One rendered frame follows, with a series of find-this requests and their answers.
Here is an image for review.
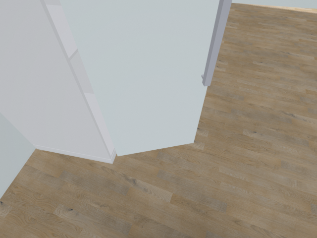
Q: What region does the fridge door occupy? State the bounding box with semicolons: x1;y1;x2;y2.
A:
59;0;219;156

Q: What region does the handle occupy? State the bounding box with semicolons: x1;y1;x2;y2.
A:
202;0;232;86

